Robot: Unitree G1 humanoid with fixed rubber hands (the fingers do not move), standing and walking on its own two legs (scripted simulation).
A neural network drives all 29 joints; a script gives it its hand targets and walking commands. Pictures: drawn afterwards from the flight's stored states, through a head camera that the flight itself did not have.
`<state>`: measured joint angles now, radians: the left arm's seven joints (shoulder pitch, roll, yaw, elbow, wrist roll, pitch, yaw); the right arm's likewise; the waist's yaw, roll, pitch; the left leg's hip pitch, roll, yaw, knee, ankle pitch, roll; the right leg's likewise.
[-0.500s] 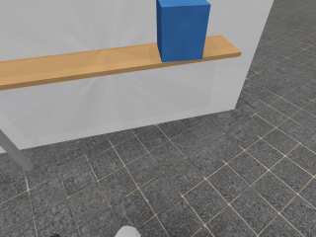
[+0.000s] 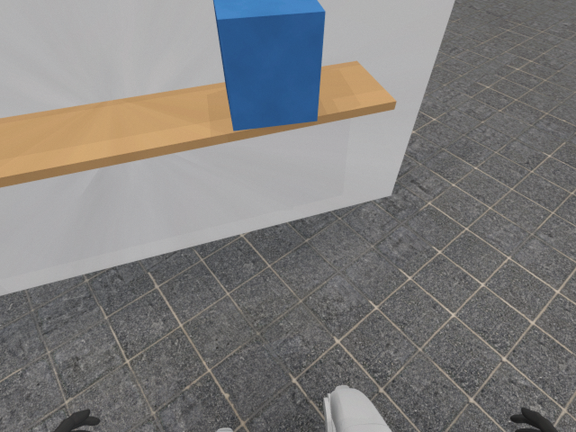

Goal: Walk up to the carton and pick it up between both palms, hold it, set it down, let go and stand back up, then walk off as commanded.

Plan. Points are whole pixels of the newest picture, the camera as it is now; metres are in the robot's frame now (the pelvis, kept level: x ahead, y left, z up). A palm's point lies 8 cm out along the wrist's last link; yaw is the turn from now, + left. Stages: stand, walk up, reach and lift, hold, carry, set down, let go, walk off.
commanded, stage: walk up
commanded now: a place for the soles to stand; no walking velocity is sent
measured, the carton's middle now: (267, 57) +0.90 +0.01 +0.09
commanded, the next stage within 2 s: none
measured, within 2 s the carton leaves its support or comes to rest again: neither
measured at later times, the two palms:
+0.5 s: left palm (143, 413) +0.18 +0.18 +0.00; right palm out of the picture +0.21 -0.46 -0.06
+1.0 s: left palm (119, 360) +0.27 +0.27 -0.09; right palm (503, 262) +0.37 -0.37 -0.02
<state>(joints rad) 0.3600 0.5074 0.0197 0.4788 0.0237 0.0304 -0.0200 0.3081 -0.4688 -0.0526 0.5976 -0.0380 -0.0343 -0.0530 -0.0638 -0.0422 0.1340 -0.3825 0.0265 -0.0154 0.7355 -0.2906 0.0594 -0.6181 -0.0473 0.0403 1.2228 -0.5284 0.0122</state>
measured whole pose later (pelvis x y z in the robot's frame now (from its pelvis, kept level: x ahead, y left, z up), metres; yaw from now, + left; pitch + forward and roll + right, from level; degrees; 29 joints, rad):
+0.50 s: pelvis +0.10 -0.13 +0.03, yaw +1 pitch -8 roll +6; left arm 0.43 0.44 0.02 0.44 0.02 0.00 -0.01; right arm 0.36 -0.46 -0.10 0.60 -0.01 0.03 -0.03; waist 0.02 -0.01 0.11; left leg -0.46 -0.04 -0.13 1.25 -0.25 0.04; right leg -0.20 -0.06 -0.02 0.64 -0.32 -0.01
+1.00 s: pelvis +0.23 -0.05 +0.01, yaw +8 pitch -4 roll -2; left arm 0.44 0.50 0.02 0.44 0.03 0.07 -0.03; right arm 0.34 -0.45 -0.04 0.60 -0.02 -0.01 -0.07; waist 0.01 -0.09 0.12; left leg -0.42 -0.02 -0.08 0.73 -0.25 0.02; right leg -0.43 -0.04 -0.03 1.11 -0.49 -0.03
